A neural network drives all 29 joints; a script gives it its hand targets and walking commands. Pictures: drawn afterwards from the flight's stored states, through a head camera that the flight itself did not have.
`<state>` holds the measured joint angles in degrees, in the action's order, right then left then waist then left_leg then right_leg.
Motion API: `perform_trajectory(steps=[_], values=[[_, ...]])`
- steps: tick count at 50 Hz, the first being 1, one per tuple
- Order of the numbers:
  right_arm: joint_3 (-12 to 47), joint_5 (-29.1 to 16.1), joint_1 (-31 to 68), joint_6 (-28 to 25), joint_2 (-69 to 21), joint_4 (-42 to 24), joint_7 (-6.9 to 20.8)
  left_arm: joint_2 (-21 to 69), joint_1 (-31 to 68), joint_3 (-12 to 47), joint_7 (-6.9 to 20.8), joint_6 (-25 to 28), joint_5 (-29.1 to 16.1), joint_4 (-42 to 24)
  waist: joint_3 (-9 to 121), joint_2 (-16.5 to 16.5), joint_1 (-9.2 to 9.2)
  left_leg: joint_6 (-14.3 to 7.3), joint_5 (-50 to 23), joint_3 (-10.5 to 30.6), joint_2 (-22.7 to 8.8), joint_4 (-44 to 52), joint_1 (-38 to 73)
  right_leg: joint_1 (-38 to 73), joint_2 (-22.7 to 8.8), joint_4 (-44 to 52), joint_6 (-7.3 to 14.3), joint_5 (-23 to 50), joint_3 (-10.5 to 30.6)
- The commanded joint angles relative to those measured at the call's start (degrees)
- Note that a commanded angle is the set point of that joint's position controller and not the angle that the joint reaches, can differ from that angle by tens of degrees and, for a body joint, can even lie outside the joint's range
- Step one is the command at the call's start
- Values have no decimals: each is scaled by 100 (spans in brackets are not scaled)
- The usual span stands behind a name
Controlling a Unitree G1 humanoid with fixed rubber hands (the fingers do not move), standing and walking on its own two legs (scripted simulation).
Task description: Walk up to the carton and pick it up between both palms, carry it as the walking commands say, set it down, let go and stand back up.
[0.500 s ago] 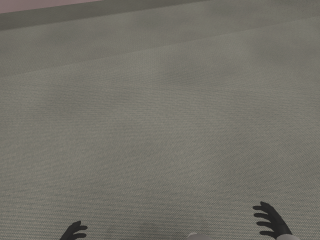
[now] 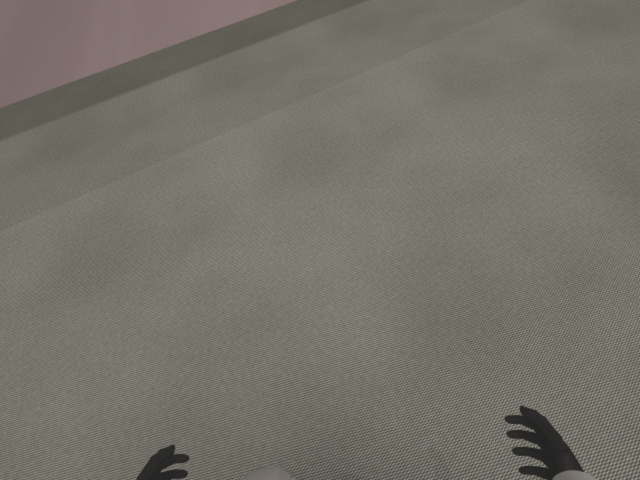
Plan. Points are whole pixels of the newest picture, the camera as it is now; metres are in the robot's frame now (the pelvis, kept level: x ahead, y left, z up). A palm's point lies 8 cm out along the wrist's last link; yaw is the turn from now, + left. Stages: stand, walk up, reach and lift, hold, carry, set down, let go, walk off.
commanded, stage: walk up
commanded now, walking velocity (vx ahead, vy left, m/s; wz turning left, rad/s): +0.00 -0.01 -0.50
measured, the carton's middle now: out of the picture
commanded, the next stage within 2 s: none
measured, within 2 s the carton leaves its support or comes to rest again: neither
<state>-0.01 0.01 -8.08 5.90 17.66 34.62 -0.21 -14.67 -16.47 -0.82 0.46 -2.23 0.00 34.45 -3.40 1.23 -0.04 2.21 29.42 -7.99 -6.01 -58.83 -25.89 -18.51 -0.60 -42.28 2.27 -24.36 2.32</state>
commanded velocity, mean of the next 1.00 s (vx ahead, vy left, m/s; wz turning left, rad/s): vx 0.00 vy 0.00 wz -0.50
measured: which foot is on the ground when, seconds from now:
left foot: up 0.00-0.32, down 0.34-0.84, up 0.86-1.00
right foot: down 0.00-0.36, up 0.38-0.82, down 0.84-1.00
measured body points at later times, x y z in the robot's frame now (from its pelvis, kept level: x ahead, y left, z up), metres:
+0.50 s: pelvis -0.02 +0.02 +0.01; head +0.03 +0.04 +0.46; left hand +0.13 +0.26 -0.11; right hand +0.11 -0.27 -0.06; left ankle +0.01 +0.11 -0.72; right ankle -0.07 -0.13 -0.65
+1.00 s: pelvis -0.04 -0.06 +0.00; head -0.03 -0.11 +0.44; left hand +0.13 +0.16 -0.10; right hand +0.03 -0.36 -0.12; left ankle -0.02 +0.08 -0.66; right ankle -0.09 -0.13 -0.72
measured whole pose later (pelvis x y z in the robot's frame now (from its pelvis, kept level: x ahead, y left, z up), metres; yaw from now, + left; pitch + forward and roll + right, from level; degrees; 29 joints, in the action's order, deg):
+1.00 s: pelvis -0.04 -0.06 +0.00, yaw -22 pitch +0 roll +3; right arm 0.0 0.0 -7.4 6.1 17.1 34.6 -0.4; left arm -14.0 -21.3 -0.9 0.5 -1.8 0.0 35.5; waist -3.0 1.8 0.0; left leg 1.3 30.7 -7.1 -4.5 -64.4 -26.0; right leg -18.4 2.0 -44.0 2.8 -25.0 4.6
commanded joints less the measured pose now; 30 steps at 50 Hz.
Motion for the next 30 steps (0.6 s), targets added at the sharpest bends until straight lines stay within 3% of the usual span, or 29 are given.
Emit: perform_trajectory(steps=[1, 3, 5, 7, 10, 11, 12, 13, 14, 15, 16, 17, 18, 19, 20, 21, 23, 24, 26, 27, 28, 30], values=[[-347, 77, 869, -138, 333, -370, 11, -1121, -643, -431, -206, 139, -83, 202, 599, -1360, -216, 243, -77, 917, 364, -449, -996, 1260, -1124, 1795, 587, 5545, 2366], [-307, 67, 939, -116, 274, -320, 21, -1113, -705, -464, -201, 106, -74, 195, 556, -1288, -249, 234, 25, 867, 424, -253, -1017, 1351, -1125, 1840, 640, 5497, 2437], [-304, 53, 973, -103, 288, -353, 27, -1149, -644, -475, -190, 72, -41, 111, 564, -1244, -256, 233, 82, 873, 477, 15, -837, 1241, -1085, 1960, 668, 4951, 2600], [-277, 25, 940, -133, 226, -393, 24, -1159, -657, -490, -192, 70, -23, 96, 597, -1440, -257, 204, 77, 839, 503, 302, -671, 1231, -1063, 1936, 715, 5115, 2661], [-236, -34, 764, -222, 115, -349, -3, -1120, -632, -475, -196, 49, -28, 120, 737, -1391, -197, 139, 3, 768, 575, 1050, -214, 1285, -1010, 1737, 738, 5559, 2651], [-233, -60, 630, -242, 141, -313, 1, -1131, -605, -491, -187, 44, -24, 127, 795, -1363, -154, 112, -16, 748, 589, 1438, 24, 1257, -1026, 1730, 711, 5307, 2754], [-226, -80, 468, -285, 86, -263, -12, -1161, -479, -484, -197, 44, -31, 138, 954, -1478, -69, 100, -245, 643, 633, 1832, 423, 1141, -907, 1604, 630, 5299, 2581], [-233, -92, 138, -303, 37, -181, -46, -1167, -391, -481, -185, 30, -47, 110, 1037, -1467, 90, 70, -668, 624, 602, 2455, 890, 916, -852, 1517, 497, 4921, 2584], [-282, -94, -232, -323, 137, -52, -67, -1109, -85, -451, -168, 43, -68, 24, 1078, -1284, 308, 30, -1343, 526, 474, 3075, 1709, 295, -650, 1406, 292, 4213, 2306], [-359, -81, -586, -331, 354, 36, -87, -982, 113, -401, -163, 50, -83, -54, 1183, -1076, 540, -108, -1770, 670, 113, 3469, 2563, -445, -277, 1177, 64, 3049, 2015], [-510, 21, -792, -318, 863, 87, -121, -581, 17, -349, -158, 82, -99, -114, 1294, 467, 587, -581, -2156, 1904, -1230, 3851, 3167, -1429, 382, 14, -270, 914, 1196], [-520, 110, -686, -257, 1157, 55, -117, -417, -30, -357, -159, 88, -103, -133, 1226, 1495, 467, -1115, -2718, 2701, -2495, 4143, 3053, -2022, 640, -1433, -511, -1240, 319], [-424, 100, -380, -231, 1054, 15, -72, -716, 157, -467, -156, 44, -16, -167, 916, 740, 358, -1262, -2108, 2454, -2531, 4354, 2403, -1928, 166, -2288, -536, -1202, 165], [-368, 65, 56, -234, 744, -91, -47, -733, 90, -468, -93, -6, -27, -186, 629, 627, 209, -1095, -1413, 1898, -2250, 4465, 1997, -1797, 11, -2634, -542, -812, 206], [-354, 11, 78, -270, 572, -73, -72, -668, 70, -465, -10, -25, -28, -110, 462, 478, 137, -851, -1358, 1536, -1967, 4394, 1873, -1687, -4, -2612, -586, -489, 197], [-354, 5, -15, -320, 481, -21, -114, -636, 10, -443, 55, -48, -33, -38, 445, 483, 123, -755, -1768, 1235, -1663, 4339, 2024, -1697, 75, -2668, -637, -230, 85], [-385, 21, -104, -366, 536, -83, -137, -654, -134, -414, 101, -54, -53, 85, 675, 625, 99, -669, -2645, 739, -1433, 4021, 2284, -1681, 92, -2618, -674, -82, -63], [-388, 23, -175, -358, 572, -110, -134, -625, -173, -405, 115, -59, -49, 96, 723, 657, 88, -697, -3125, 609, -1459, 3921, 2474, -1812, 161, -2709, -664, -108, -160], [-385, 32, -154, -362, 577, -114, -97, -599, -267, -404, 117, -69, -55, 80, 757, 747, 62, -744, -3112, 327, -1386, 3837, 2379, -1697, 136, -2693, -681, 14, -335], [-399, 45, -139, -342, 604, -107, -77, -583, -216, -386, 126, -91, -110, 75, 746, 836, 102, -767, -2566, 214, -1326, 3887, 2301, -1593, 144, -2496, -663, 38, -412], [-420, 63, -236, -327, 645, -114, -51, -541, -125, -371, 149, -116, -140, 16, 647, 1033, 170, -801, -2245, 289, -1376, 3948, 2222, -1671, 110, -2391, -661, 45, -465], [-451, 68, -333, -314, 688, -54, -46, -487, -47, -364, 169, -122, -181, -29, 597, 1091, 225, -930, -1905, 285, -1495, 3902, 2322, -1780, 27, -2162, -622, 59, -563]])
